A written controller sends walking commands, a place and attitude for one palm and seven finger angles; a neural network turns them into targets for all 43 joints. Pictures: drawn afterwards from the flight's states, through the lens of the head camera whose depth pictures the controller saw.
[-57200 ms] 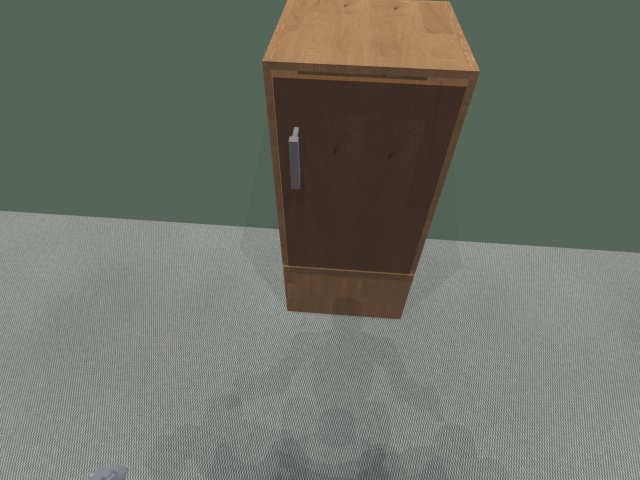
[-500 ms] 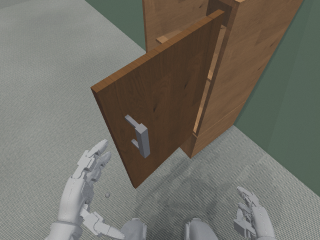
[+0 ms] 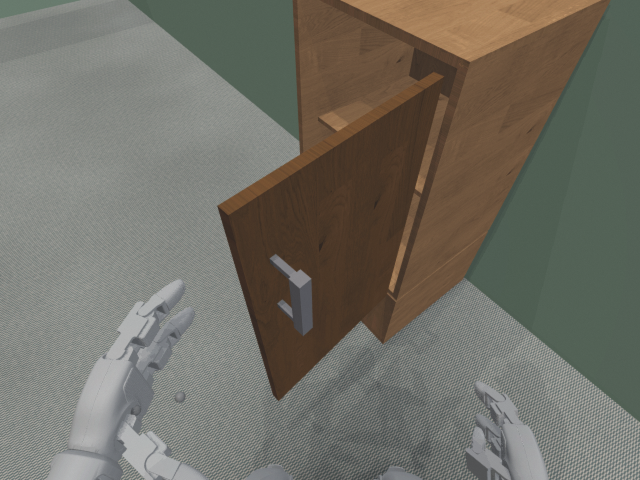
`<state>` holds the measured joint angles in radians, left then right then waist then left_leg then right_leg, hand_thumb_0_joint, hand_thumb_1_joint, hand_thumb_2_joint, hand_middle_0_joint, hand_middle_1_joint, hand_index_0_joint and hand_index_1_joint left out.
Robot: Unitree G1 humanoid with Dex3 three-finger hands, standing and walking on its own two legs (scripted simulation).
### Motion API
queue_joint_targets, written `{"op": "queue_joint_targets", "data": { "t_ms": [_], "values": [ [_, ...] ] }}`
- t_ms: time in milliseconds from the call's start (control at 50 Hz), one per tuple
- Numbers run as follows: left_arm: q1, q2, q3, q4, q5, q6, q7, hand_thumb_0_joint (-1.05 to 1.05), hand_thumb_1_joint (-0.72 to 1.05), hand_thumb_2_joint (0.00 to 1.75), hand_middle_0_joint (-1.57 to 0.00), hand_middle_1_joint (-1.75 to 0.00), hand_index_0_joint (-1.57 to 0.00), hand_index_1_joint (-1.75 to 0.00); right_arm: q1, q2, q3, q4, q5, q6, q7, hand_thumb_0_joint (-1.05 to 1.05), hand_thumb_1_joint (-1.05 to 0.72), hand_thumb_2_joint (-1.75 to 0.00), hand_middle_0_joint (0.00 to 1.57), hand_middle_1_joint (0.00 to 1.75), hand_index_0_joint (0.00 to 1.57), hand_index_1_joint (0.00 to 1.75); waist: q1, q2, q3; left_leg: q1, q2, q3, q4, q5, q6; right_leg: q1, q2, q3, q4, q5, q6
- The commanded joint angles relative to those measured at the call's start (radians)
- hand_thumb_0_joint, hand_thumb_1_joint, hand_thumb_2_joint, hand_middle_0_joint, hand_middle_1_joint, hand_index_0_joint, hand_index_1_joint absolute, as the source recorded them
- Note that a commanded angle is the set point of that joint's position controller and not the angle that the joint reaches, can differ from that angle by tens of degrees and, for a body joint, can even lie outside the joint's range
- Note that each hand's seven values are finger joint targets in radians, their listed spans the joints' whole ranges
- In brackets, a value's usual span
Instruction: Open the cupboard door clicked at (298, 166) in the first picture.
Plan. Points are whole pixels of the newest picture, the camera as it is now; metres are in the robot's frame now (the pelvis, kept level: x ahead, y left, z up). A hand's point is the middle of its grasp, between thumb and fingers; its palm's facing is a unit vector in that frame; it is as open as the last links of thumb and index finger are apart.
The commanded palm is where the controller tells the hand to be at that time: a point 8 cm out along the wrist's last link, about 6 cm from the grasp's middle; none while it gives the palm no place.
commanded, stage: draw the hand back to the body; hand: left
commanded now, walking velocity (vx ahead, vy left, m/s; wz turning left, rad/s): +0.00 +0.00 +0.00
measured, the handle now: (291, 296) +0.35 +0.06 +0.03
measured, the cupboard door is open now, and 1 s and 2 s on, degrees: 97 97 97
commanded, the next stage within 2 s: step back with the hand held close in 1.20 s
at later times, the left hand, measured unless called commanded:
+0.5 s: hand (69, 343) +0.21 +0.23 +0.16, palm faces +0.28 -0.88 -0.40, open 12.9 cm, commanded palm +0.17 +0.28 +0.19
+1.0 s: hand out of the picture +0.22 +0.26 +0.23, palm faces +0.44 -0.80 -0.42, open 7.7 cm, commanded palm +0.17 +0.30 +0.24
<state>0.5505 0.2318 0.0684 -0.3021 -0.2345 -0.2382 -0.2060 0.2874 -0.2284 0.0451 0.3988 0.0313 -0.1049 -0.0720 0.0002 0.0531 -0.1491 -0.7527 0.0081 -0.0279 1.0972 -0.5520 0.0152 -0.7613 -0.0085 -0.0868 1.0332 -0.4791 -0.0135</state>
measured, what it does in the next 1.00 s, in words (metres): rises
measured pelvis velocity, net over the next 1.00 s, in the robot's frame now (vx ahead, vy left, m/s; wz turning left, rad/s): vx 0.03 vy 0.00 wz -0.03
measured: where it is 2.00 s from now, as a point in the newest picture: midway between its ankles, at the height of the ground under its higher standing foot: outside the picture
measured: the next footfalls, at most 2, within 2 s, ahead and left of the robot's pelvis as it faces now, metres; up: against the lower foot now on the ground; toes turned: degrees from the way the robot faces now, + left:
none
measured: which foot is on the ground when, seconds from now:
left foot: down 0.00-1.00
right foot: down 0.00-1.00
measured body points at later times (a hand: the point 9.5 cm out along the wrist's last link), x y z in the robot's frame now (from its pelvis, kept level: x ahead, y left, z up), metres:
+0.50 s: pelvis +0.03 +0.02 +0.06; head +0.02 +0.00 +0.51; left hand +0.19 +0.28 +0.18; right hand +0.20 -0.20 -0.02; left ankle -0.01 +0.11 -0.67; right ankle +0.02 -0.12 -0.67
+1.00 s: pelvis +0.03 +0.00 +0.08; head +0.01 -0.02 +0.53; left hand +0.19 +0.30 +0.25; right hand +0.21 -0.22 -0.01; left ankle +0.00 +0.11 -0.67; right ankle +0.02 -0.12 -0.67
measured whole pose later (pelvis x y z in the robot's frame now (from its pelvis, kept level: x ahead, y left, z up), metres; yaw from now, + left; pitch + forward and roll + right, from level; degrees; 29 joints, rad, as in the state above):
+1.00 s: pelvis +0.03 +0.00 +0.08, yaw -2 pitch -4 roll -1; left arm 0.47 0.33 0.34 -0.39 -0.05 -0.08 0.11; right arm 0.20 -0.24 0.03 0.63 0.00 -0.11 -0.08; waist 0.07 0.07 0.01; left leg -0.07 0.00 0.03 0.42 -0.29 0.02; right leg -0.10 0.00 -0.03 0.40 -0.23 0.00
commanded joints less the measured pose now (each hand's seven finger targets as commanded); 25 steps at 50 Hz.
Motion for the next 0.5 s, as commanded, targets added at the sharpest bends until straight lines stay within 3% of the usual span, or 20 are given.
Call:
{"op": "queue_joint_targets", "data": {
  "t_ms": [0, 100, 120, 140, 160, 200, 300, 340, 400, 480],
  "values": [
    [-0.031, 0.107, 0.094, -0.251, -0.038, -0.052, -0.009, 0.00, -0.50, 0.30, -0.15, -0.30, -0.15, -0.30, -0.078, -0.112, -0.052, -0.161, 0.009, -0.077, -0.010, 0.00, -0.90, -0.90, 0.20, 0.30, 0.20, 0.30, 0.007, 0.011, -0.110, 0.104, -0.024, -0.019, -0.227, 0.228, -0.008, 0.197, 0.031, 0.028, -0.194, 0.154, -0.012],
    [-0.005, 0.125, 0.129, -0.261, -0.054, -0.009, -0.021, 0.00, -0.32, 0.37, -0.16, -0.30, -0.16, -0.30, -0.076, -0.110, -0.048, -0.142, 0.015, -0.093, -0.008, 0.00, -0.90, -0.90, 0.20, 0.30, 0.20, 0.30, 0.015, 0.006, -0.090, 0.158, -0.014, -0.027, -0.273, 0.315, -0.015, 0.251, 0.037, 0.005, -0.212, 0.249, -0.009],
    [-0.010, 0.267, 0.156, -0.345, 0.110, 0.041, 0.126, 0.00, -0.29, 0.39, -0.16, -0.30, -0.16, -0.30, -0.071, -0.107, -0.055, -0.138, -0.005, -0.077, -0.035, 0.00, -0.90, -0.90, 0.20, 0.30, 0.20, 0.30, 0.063, 0.019, -0.123, 0.190, 0.000, -0.006, -0.335, 0.327, -0.003, 0.306, 0.006, 0.068, -0.272, 0.240, -0.018],
    [0.045, 0.180, 0.121, -0.330, 0.127, 0.084, 0.192, 0.00, -0.26, 0.40, -0.16, -0.30, -0.16, -0.30, -0.065, -0.085, -0.047, -0.134, -0.008, -0.070, -0.044, 0.00, -0.90, -0.90, 0.20, 0.30, 0.20, 0.30, 0.036, 0.027, -0.062, 0.208, -0.001, -0.001, -0.352, 0.315, -0.004, 0.290, 0.005, 0.060, -0.301, 0.230, -0.016],
    [0.053, 0.141, 0.081, -0.325, 0.156, 0.112, 0.234, 0.00, -0.22, 0.42, -0.16, -0.30, -0.16, -0.30, -0.059, -0.085, -0.041, -0.119, -0.010, -0.063, -0.044, 0.00, -0.90, -0.90, 0.20, 0.30, 0.20, 0.30, 0.029, 0.040, -0.026, 0.221, 0.003, -0.003, -0.368, 0.325, -0.004, 0.302, 0.001, 0.048, -0.310, 0.229, -0.013],
    [0.049, 0.160, 0.095, -0.339, 0.182, 0.140, 0.285, 0.00, -0.15, 0.45, -0.16, -0.30, -0.16, -0.30, -0.075, -0.089, -0.039, -0.103, -0.012, -0.054, -0.046, 0.00, -0.90, -0.90, 0.20, 0.30, 0.20, 0.30, 0.029, 0.002, -0.019, 0.260, 0.009, -0.002, -0.389, 0.345, 0.001, 0.339, 0.002, 0.045, -0.346, 0.244, -0.011],
    [0.003, 0.191, 0.124, -0.356, 0.212, 0.153, 0.340, 0.00, 0.02, 0.52, -0.17, -0.30, -0.17, -0.30, -0.101, -0.096, -0.031, -0.070, -0.019, -0.066, -0.053, 0.00, -0.90, -0.90, 0.20, 0.30, 0.20, 0.30, 0.030, -0.002, 0.011, 0.372, 0.017, -0.005, -0.475, 0.398, 0.000, 0.418, -0.002, 0.039, -0.418, 0.280, -0.007],
    [-0.025, 0.193, 0.133, -0.362, 0.218, 0.148, 0.348, 0.00, 0.09, 0.55, -0.17, -0.30, -0.17, -0.30, -0.101, -0.099, -0.030, -0.053, -0.020, -0.077, -0.054, 0.00, -0.90, -0.90, 0.20, 0.30, 0.20, 0.30, 0.031, 0.027, 0.015, 0.418, 0.019, -0.006, -0.509, 0.423, -0.004, 0.445, -0.002, 0.038, -0.444, 0.288, -0.006],
    [-0.014, 0.207, 0.172, -0.327, 0.214, 0.147, 0.353, 0.00, 0.20, 0.60, -0.18, -0.30, -0.18, -0.30, -0.123, -0.098, -0.029, -0.027, -0.024, -0.085, -0.053, 0.00, -0.90, -0.90, 0.20, 0.30, 0.20, 0.30, 0.042, -0.025, 0.048, 0.448, 0.022, -0.005, -0.557, 0.468, -0.007, 0.509, -0.002, 0.033, -0.485, 0.329, -0.005],
    [-0.047, 0.231, 0.218, -0.323, 0.211, 0.139, 0.350, 0.00, 0.34, 0.66, -0.18, -0.30, -0.18, -0.30, -0.148, -0.104, -0.032, 0.003, -0.025, -0.091, -0.044, 0.00, -0.90, -0.90, 0.20, 0.30, 0.20, 0.30, 0.053, 0.009, 0.057, 0.511, 0.025, 0.002, -0.608, 0.537, -0.013, 0.578, -0.002, 0.037, -0.537, 0.373, -0.007]
  ]
}}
